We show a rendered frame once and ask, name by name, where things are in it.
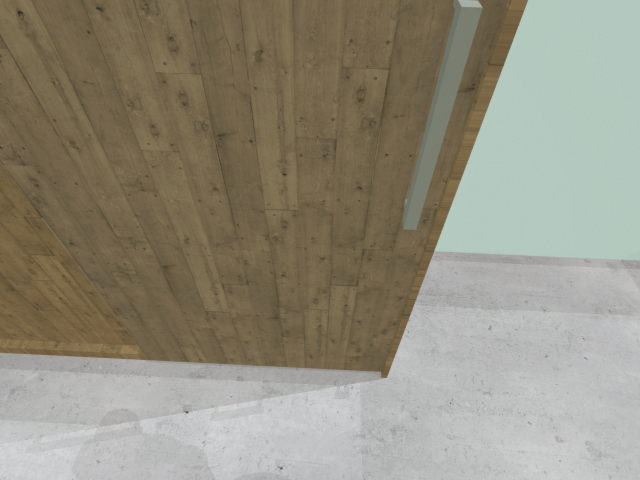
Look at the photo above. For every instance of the handle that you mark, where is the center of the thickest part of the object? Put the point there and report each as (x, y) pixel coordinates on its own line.
(463, 28)

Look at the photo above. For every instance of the wardrobe door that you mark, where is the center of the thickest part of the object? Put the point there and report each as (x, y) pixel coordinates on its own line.
(44, 296)
(230, 175)

